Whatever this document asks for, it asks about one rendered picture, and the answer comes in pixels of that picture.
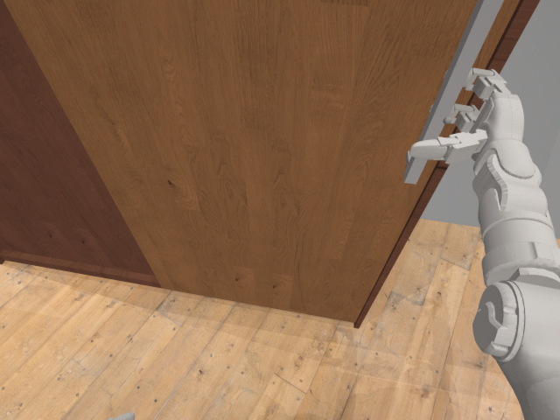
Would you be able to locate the robot right upper arm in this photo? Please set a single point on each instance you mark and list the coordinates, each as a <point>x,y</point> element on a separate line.
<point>519,325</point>

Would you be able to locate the handle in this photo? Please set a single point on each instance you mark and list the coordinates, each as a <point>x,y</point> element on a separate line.
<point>479,25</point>

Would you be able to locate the right robot forearm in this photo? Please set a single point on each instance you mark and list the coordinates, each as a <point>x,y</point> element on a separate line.
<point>515,224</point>

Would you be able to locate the right robot hand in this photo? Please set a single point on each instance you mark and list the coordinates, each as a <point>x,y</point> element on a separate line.
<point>501,118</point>

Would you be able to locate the wardrobe door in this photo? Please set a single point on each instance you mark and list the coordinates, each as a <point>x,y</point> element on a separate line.
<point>53,201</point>
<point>256,148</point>

